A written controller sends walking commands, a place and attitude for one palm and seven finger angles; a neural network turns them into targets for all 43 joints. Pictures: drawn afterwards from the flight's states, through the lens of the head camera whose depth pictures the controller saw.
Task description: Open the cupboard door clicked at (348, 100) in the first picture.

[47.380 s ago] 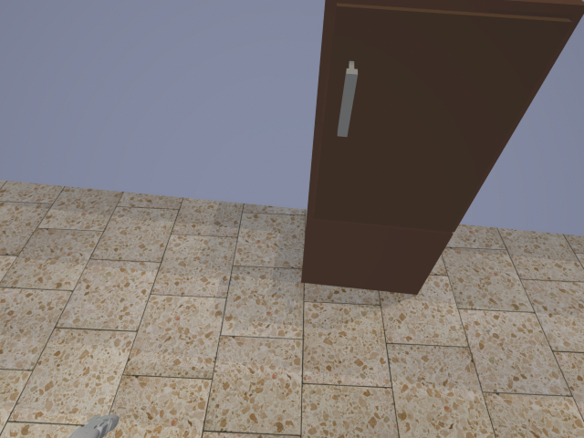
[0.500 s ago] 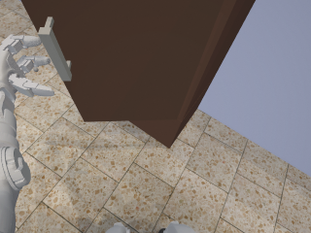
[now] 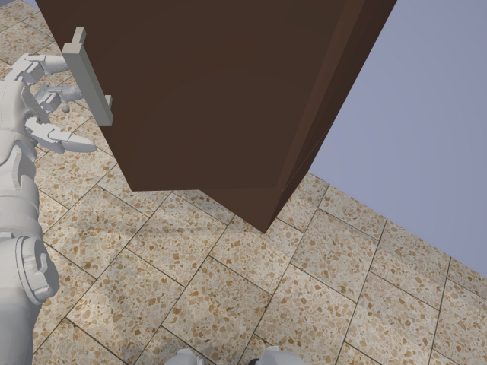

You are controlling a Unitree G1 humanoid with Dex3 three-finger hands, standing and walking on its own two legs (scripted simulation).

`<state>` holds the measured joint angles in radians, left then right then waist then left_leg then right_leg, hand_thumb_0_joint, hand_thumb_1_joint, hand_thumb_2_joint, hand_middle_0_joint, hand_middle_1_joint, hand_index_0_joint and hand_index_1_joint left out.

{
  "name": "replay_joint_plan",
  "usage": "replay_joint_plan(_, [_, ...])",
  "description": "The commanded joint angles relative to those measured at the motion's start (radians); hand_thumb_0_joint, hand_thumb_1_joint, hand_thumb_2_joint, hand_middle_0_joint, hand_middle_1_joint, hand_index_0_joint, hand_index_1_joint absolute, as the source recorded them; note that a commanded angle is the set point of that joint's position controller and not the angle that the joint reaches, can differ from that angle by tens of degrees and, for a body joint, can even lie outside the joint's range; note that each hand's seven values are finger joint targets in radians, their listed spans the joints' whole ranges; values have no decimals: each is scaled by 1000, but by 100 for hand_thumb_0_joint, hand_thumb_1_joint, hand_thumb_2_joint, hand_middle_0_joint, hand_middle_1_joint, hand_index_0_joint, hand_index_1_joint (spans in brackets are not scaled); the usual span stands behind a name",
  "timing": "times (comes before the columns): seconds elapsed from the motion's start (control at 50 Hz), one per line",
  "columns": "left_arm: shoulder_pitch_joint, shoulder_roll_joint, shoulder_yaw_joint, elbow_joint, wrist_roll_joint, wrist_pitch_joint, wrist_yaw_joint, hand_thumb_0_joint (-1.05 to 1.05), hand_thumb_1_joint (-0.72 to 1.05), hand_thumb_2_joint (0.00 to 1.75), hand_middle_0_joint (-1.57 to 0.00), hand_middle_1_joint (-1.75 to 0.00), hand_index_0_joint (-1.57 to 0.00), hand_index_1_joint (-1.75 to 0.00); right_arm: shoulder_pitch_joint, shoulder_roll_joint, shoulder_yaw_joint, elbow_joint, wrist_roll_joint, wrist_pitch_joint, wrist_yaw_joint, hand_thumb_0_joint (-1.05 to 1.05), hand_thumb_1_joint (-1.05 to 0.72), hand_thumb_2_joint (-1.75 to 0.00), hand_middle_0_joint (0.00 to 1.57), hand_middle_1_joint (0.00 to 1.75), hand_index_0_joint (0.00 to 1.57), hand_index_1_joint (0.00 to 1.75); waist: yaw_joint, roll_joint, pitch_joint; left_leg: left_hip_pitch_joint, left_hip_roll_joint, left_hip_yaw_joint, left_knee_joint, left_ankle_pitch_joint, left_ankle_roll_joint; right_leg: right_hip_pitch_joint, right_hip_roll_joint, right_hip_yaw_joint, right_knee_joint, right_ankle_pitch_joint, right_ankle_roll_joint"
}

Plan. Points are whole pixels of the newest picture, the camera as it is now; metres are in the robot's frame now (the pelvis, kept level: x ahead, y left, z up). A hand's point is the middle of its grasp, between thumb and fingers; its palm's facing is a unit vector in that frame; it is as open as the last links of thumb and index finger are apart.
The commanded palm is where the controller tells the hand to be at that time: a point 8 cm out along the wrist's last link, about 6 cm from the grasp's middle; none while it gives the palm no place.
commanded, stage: slide the fingers in behind the handle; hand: left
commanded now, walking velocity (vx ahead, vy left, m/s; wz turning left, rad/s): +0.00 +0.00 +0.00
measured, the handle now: (93, 80) +0.55 +0.21 +0.11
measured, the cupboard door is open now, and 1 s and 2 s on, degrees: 39 40 40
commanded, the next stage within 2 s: close the thumb around the handle in 1.36 s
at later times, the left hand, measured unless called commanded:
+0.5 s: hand (88, 110) +0.49 +0.21 +0.10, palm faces +0.01 -1.00 +0.00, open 14.0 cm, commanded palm +0.46 +0.25 +0.11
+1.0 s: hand (104, 110) +0.49 +0.18 +0.11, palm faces +0.03 -1.00 -0.01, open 14.1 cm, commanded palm +0.46 +0.23 +0.11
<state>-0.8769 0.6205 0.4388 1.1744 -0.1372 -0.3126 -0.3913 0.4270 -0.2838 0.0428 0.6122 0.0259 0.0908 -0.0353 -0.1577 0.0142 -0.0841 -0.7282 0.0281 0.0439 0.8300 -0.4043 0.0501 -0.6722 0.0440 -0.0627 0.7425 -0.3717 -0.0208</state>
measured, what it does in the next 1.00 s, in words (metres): stands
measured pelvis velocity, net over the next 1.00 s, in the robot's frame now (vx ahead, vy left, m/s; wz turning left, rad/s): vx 0.00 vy -0.01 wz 0.01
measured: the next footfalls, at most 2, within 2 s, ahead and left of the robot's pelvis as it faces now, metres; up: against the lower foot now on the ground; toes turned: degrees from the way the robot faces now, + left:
none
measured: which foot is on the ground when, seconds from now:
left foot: down 0.00-1.00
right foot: down 0.00-1.00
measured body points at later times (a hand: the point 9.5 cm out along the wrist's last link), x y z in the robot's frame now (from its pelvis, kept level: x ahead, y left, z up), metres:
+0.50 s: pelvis -0.01 +0.00 +0.00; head +0.09 +0.02 +0.43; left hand +0.48 +0.26 +0.11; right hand +0.00 -0.27 -0.11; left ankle -0.01 +0.08 -0.70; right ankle -0.02 -0.11 -0.70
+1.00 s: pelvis +0.00 -0.01 +0.00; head +0.09 +0.00 +0.44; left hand +0.48 +0.24 +0.11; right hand +0.01 -0.27 -0.12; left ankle -0.01 +0.08 -0.70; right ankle -0.02 -0.11 -0.70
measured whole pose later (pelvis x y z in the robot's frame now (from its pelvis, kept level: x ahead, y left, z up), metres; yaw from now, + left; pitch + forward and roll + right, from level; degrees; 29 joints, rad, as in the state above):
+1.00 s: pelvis +0.00 -0.01 +0.00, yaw +0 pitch +16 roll -2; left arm -0.87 0.47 0.35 1.13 -0.13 -0.31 -0.23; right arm 0.42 -0.27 0.02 0.63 0.02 0.06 0.00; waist -0.14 0.03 -0.10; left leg -0.70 0.02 0.04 0.83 -0.40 0.04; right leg -0.66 0.04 -0.06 0.76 -0.38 -0.03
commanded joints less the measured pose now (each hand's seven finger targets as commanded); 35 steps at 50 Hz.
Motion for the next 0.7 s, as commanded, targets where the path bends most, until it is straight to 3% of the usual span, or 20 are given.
replay_joint_plan(0.0, [-444,271,15,-193,-19,-50,11,0,-50,30,-30,-120,-30,-120,142,-187,-64,-52,-3,-23,-19,0,-90,-90,20,30,20,30,-2,144,-405,374,-1,-95,-62,462,-10,87,14,34,-53,356,-1])
replay_joint_plan(0.02, [-450,293,28,-192,-13,-45,13,0,-50,30,-30,-120,-30,-120,142,-190,-65,-47,-3,-23,-20,0,-90,-90,20,30,20,30,2,140,-410,375,2,-99,-63,458,-12,81,13,34,-53,349,1])
replay_joint_plan(0.06, [-429,282,23,-219,-10,-46,18,0,-50,30,-30,-120,-30,-120,141,-186,-66,-56,-5,-26,-18,0,-90,-90,20,30,20,30,16,160,-438,397,3,-102,-64,476,-16,86,13,32,-51,348,-2])
replay_joint_plan(0.08, [-450,250,-5,-239,-12,-49,20,0,-50,30,-30,-120,-30,-120,133,-183,-65,-56,-4,-29,-17,0,-90,-90,20,30,20,30,6,189,-433,414,4,-101,-63,476,-19,66,13,32,-52,340,-2])
replay_joint_plan(0.16, [-449,230,8,-226,-31,-59,37,0,-50,30,-30,-120,-30,-120,138,-186,-69,-49,-7,-34,-14,0,-90,-90,20,30,20,30,-1,97,-422,397,8,-109,-66,456,-16,77,19,26,-52,334,1])
replay_joint_plan(0.2, [-468,185,-25,-216,-38,-56,40,0,-50,30,-30,-120,-30,-120,135,-182,-66,-49,-5,-38,-13,0,-90,-90,20,30,20,30,-9,102,-394,381,2,-103,-69,438,-12,80,16,27,-55,333,-1])
replay_joint_plan(0.22, [-454,200,-13,-203,-27,-52,45,0,-50,30,-30,-120,-30,-120,133,-184,-69,-47,-5,-40,-13,0,-90,-90,20,30,20,30,1,121,-392,385,4,-105,-69,431,-16,61,15,28,-53,319,-1])
replay_joint_plan(0.28, [-477,187,-34,-180,-8,-44,66,0,-50,30,-30,-120,-30,-120,134,-182,-65,-42,-7,-43,-12,0,-90,-90,20,30,20,30,-13,105,-353,361,4,-109,-75,382,-15,34,13,26,-56,276,1])
replay_joint_plan(0.36, [-512,208,-13,-196,-4,-59,86,0,-50,30,-30,-120,-30,-120,137,-183,-65,-44,-9,-52,-11,0,-90,-90,20,30,20,30,-11,89,-394,353,0,-106,-67,380,-13,62,12,34,-48,290,2])
replay_joint_plan(0.38, [-506,213,-10,-195,0,-64,89,0,-50,30,-30,-120,-30,-120,135,-181,-65,-46,-8,-54,-11,0,-90,-90,20,30,20,30,-5,93,-401,347,-1,-105,-66,375,-13,70,12,36,-47,289,1])
replay_joint_plan(0.4, [-541,194,-25,-225,-4,-76,93,0,-50,30,-30,-120,-30,-120,137,-179,-64,-45,-11,-57,-10,0,-90,-90,20,30,20,30,-14,118,-416,371,-1,-109,-61,399,-14,64,13,33,-39,301,-1])
replay_joint_plan(0.46, [-511,223,5,-218,6,-85,98,0,-50,30,-30,-120,-30,-120,141,-181,-68,-39,-11,-60,-7,0,-90,-90,20,30,20,30,3,137,-459,396,3,-111,-51,429,-22,60,14,34,-32,312,-3])
replay_joint_plan(0.52, [-513,132,-56,-231,-1,-84,98,0,-50,30,-30,-120,-30,-120,139,-170,-69,-37,-11,-63,1,0,-90,-90,20,30,20,30,-8,152,-461,423,5,-111,-44,476,-24,45,17,30,-30,337,0])
replay_joint_plan(0.54, [-470,149,-31,-199,-3,-71,102,0,-50,30,-30,-120,-30,-120,144,-175,-71,-35,-12,-60,2,0,-90,-90,20,30,20,30,2,116,-442,399,5,-108,-47,458,-22,54,18,27,-33,332,0])
replay_joint_plan(0.6, [-484,147,-37,-180,-3,-46,108,0,-50,30,-30,-120,-30,-120,148,-176,-67,-41,-10,-56,0,0,-90,-90,20,30,20,30,-6,96,-398,346,-2,-101,-56,431,-13,74,16,28,-36,336,-2])
replay_joint_plan(0.68, [-480,144,-29,-256,0,-58,126,0,-50,30,-30,-120,-30,-120,147,-169,-75,-49,-13,-58,6,0,-90,-90,20,30,20,30,8,109,-459,376,-2,-91,-52,469,-15,106,15,35,-34,380,2])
